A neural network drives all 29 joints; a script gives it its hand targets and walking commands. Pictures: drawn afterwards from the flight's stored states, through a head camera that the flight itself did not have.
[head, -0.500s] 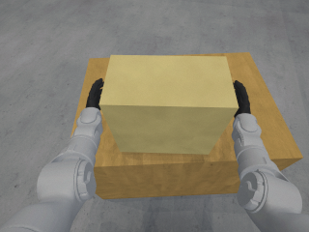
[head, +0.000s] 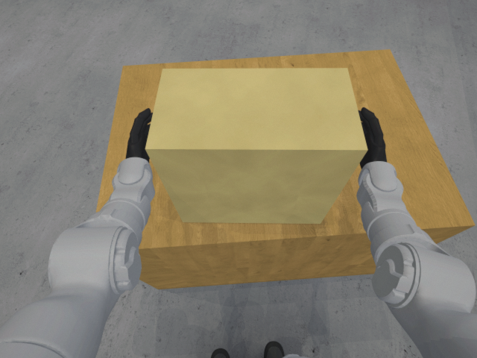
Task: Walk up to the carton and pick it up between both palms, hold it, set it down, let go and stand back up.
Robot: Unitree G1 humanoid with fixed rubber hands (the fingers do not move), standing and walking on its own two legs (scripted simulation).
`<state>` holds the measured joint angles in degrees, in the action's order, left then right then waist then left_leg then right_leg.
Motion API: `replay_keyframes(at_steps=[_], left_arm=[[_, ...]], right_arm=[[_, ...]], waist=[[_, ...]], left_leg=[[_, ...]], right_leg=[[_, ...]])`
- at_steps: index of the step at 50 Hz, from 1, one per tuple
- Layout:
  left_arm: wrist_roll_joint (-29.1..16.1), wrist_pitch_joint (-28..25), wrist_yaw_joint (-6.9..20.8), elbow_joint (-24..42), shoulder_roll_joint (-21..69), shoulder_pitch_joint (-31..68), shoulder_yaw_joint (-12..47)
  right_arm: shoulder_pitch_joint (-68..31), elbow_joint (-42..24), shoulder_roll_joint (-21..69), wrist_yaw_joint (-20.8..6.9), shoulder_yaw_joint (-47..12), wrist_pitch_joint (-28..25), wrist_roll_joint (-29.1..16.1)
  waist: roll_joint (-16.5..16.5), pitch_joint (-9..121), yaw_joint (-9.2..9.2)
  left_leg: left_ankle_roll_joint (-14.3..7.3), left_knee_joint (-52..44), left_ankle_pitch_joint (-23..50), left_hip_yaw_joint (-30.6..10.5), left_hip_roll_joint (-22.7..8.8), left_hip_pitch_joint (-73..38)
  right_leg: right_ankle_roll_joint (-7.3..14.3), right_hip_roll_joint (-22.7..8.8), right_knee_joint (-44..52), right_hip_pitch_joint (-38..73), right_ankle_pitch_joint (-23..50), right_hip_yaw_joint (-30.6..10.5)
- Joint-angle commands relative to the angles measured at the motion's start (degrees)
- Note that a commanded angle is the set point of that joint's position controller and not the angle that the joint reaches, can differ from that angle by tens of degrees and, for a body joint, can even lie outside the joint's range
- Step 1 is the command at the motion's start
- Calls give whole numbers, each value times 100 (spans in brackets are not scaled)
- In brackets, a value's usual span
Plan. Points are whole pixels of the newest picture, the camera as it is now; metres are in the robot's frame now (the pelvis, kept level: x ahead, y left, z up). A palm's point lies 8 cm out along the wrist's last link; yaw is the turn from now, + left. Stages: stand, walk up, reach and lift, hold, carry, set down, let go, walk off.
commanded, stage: set down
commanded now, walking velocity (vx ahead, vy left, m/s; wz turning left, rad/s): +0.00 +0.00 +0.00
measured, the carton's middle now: (252, 157) +0.46 -0.03 -0.03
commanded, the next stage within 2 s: none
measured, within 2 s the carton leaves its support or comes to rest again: neither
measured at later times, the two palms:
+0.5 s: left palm (139, 157) +0.44 +0.17 +0.03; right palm (370, 157) +0.41 -0.23 +0.03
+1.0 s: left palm (140, 157) +0.44 +0.17 +0.02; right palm (370, 157) +0.41 -0.23 +0.03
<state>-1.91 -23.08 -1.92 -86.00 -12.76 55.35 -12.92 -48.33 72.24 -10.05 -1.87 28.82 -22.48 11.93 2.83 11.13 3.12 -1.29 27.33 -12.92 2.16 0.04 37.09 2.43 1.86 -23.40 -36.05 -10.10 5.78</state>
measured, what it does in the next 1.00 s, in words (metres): stands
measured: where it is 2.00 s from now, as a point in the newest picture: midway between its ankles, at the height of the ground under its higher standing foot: outside the picture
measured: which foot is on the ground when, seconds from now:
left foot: down 0.00-1.00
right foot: down 0.00-1.00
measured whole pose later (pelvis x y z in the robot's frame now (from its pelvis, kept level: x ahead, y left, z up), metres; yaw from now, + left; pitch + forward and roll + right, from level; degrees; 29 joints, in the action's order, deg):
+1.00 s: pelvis -0.02 +0.00 +0.00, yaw +1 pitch +25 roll +0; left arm 3.7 -27.1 -0.7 -85.9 -13.2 58.0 -18.9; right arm -51.0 72.1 -10.3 -4.5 34.9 -24.7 15.0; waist 1.5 9.5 3.8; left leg -1.8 25.1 -10.1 2.1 1.0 39.8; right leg 2.5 0.8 -23.2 -39.5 -8.5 6.0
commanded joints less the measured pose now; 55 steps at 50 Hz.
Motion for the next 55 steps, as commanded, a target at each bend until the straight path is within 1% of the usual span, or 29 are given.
replay_keyframes(at_steps=[1,8,11,28,55], left_arm=[[546,-513,898,947,2751,3663,742],[596,-604,861,717,2536,3684,677],[603,-603,842,658,2470,3687,650],[828,-579,791,564,2283,3509,396],[1202,-412,730,532,2063,3032,9]], right_arm=[[-3165,-157,2422,-910,-1306,-306,458],[-3132,16,2154,-953,-1085,-332,528],[-3118,76,2090,-965,-1003,-314,557],[-2939,198,1928,-980,-709,-298,719],[-2430,132,1856,-973,-452,-104,914]], waist=[[-40,3769,162],[-41,3707,184],[-45,3687,186],[-38,3322,195],[-39,2837,209]], left_leg=[[412,259,2936,-181,-254,-1942],[384,110,2376,-168,-270,-1879],[373,81,2235,-152,-269,-1849],[320,-84,1847,-158,-260,-1670],[237,-225,1445,-209,-251,-1567]], right_leg=[[-414,-416,-460,2131,3832,-154],[-324,-375,-338,1800,3025,-94],[-300,-373,-302,1703,2842,-86],[-275,-408,-194,1530,2493,-79],[-290,-450,-133,1289,2161,-99]])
